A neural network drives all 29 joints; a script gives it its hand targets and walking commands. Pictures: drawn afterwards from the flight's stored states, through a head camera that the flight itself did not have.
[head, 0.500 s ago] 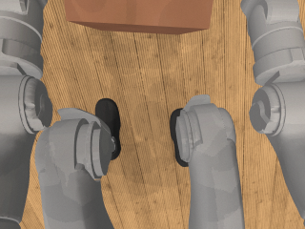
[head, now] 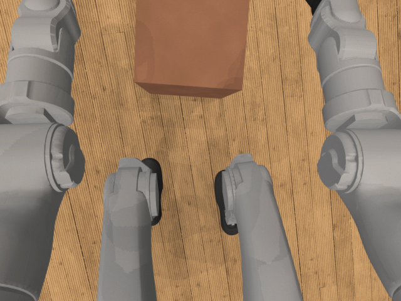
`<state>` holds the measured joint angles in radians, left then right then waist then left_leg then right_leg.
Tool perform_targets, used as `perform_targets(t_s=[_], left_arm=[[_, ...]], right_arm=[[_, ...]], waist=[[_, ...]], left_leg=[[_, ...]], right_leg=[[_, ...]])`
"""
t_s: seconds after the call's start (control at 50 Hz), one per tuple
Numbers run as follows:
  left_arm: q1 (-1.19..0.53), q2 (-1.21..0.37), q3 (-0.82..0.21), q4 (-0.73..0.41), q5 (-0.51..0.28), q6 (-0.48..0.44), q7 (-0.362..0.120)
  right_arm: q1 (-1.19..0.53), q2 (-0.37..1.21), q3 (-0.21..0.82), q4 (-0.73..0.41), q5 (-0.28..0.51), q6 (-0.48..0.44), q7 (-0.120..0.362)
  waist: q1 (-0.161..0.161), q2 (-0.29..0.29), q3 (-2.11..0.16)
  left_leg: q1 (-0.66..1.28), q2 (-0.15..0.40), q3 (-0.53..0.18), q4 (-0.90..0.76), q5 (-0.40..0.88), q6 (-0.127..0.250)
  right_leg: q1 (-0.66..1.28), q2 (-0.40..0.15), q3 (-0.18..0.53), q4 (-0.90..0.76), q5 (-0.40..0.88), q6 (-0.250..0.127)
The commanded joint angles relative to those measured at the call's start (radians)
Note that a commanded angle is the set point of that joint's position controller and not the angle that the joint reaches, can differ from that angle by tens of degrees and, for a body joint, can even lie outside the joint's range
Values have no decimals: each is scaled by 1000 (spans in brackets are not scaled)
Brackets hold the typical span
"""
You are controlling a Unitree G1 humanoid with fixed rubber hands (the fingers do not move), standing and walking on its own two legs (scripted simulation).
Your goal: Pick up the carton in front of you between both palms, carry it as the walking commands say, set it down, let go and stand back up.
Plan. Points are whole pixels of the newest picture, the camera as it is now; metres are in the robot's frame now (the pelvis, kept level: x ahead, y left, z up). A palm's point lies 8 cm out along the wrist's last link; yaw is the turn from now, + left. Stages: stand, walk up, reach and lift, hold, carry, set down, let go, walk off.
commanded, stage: set down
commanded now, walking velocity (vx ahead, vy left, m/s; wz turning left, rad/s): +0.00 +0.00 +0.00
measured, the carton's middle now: (189, 49) +0.54 +0.00 -0.33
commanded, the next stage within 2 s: let go in 0.56 s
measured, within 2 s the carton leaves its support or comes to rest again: neither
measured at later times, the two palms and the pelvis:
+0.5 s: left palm out of the picture +0.57 +0.20 +0.03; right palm out of the picture +0.55 -0.20 +0.04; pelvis +0.02 +0.01 +0.14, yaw +1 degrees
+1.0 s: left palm out of the picture +0.45 +0.22 +0.13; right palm out of the picture +0.45 -0.22 +0.14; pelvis +0.08 +0.00 +0.25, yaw +2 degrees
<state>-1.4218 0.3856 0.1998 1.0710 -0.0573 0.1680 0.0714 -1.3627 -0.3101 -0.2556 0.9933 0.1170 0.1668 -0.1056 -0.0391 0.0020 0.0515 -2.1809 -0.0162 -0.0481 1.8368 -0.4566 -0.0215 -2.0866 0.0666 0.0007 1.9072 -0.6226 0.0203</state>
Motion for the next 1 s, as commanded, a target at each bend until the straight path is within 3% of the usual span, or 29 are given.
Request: perform_targets(t_s=[0.0, 0.08, 0.22, 0.3, 0.34, 0.38, 0.56, 0.58, 0.62, 0.64, 0.66, 0.68, 0.74, 0.84, 0.86, 0.9, 0.98], left_arm=[[-259, 97, -1, -126, 4, 0, 5], [-253, 92, 3, -204, 20, 19, 8], [-227, 83, 13, -300, 30, 54, 5], [-176, 67, 32, -295, 46, 54, -4], [-157, 53, 33, -292, 57, 51, -10], [-131, 44, 51, -284, 66, 46, -15], [-55, 1, 89, -266, 115, 13, -39], [-34, -1, 95, -284, 125, 10, -40], [30, -7, 101, -291, 148, 11, -39], [76, -15, 104, -309, 163, 11, -36], [113, -39, 90, -319, 168, 13, -33], [163, -52, 88, -339, 182, 13, -29], [313, -89, 73, -419, 187, 4, -23], [508, -101, 46, -542, 173, -38, -31], [555, -113, 30, -539, 160, -46, -37], [649, -112, 29, -561, 158, -64, -45], [830, -127, 12, -563, 146, -96, -59]], right_arm=[[-227, -129, -16, -116, 2, -9, 10], [-209, -146, -33, -171, 1, 3, 21], [-156, -157, -59, -263, -12, 24, 45], [-113, -128, -60, -268, -26, 22, 62], [-88, -127, -78, -258, -39, 18, 67], [-71, -105, -74, -261, -43, 11, 76], [-1, -76, -131, -256, -124, -23, 102], [25, -69, -120, -256, -127, -24, 107], [92, -72, -126, -267, -152, -24, 114], [128, -69, -124, -283, -168, -24, 121], [174, -70, -124, -289, -176, -26, 128], [225, -65, -113, -294, -185, -26, 136], [348, -62, -85, -366, -209, -35, 157], [533, -49, -42, -456, -200, -66, 176], [577, -37, -33, -462, -191, -74, 179], [659, -28, -17, -471, -178, -88, 184], [841, -4, 9, -460, -163, -120, 187]], waist=[[-28, 69, -1117], [-28, 107, -1191], [-32, 119, -1282], [-27, 89, -1238], [-29, 100, -1229], [-17, 70, -1194], [-30, 51, -1116], [-10, 47, -1129], [-22, 54, -1145], [-4, 49, -1157], [-18, 63, -1156], [-5, 60, -1153], [-10, 41, -1124], [2, 15, -1049], [-11, 10, -1033], [7, 18, -991], [5, 16, -905]], left_leg=[[843, -38, 76, -127, 266, 4], [955, -43, 76, -191, 319, -7], [1156, -50, 72, -316, 412, -12], [1166, -50, 71, -401, 438, -8], [1200, -50, 70, -440, 458, -12], [1207, -50, 65, -487, 474, -6], [1332, -44, 46, -672, 527, 0], [1371, -46, 52, -693, 543, -1], [1421, -44, 51, -729, 572, -4], [1464, -44, 50, -753, 599, -4], [1502, -42, 47, -769, 622, -5], [1551, -39, 43, -787, 659, -4], [1579, -40, 40, -843, 686, -3], [1634, -37, 31, -930, 705, 6], [1644, -37, 31, -938, 707, 7], [1671, -34, 28, -965, 727, 6], [1724, -30, 27, -1011, 735, 5]], right_leg=[[348, 6, -93, -264, 302, 24], [394, 15, -95, -332, 348, 18], [475, 26, -108, -469, 395, 26], [539, 26, -101, -547, 446, 34], [557, 25, -94, -591, 456, 34], [589, 24, -90, -638, 474, 38], [716, 8, -76, -818, 536, 42], [749, 8, -76, -842, 542, 42], [800, 8, -71, -882, 568, 38], [827, 10, -72, -898, 582, 41], [850, 10, -72, -919, 601, 36], [851, 13, -70, -937, 605, 33], [964, 11, -59, -987, 659, 22], [1109, 1, -32, -1067, 707, 18], [1138, -3, -24, -1079, 732, 20], [1170, -6, -13, -1102, 749, 20], [1244, -12, -3, -1149, 770, 22]])
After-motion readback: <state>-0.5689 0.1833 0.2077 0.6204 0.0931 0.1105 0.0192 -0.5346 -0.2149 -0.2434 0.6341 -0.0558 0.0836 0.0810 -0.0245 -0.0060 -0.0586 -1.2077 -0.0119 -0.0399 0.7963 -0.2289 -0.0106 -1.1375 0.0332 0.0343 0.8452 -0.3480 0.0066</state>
